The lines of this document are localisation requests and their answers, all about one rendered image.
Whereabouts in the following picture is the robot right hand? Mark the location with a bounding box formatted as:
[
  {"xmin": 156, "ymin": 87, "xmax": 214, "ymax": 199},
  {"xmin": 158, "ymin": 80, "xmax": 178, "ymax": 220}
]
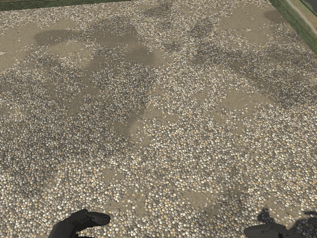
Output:
[{"xmin": 244, "ymin": 221, "xmax": 306, "ymax": 238}]

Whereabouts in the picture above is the robot left hand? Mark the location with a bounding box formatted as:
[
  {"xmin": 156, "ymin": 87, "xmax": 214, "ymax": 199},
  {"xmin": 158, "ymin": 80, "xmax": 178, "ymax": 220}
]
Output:
[{"xmin": 48, "ymin": 209, "xmax": 110, "ymax": 238}]

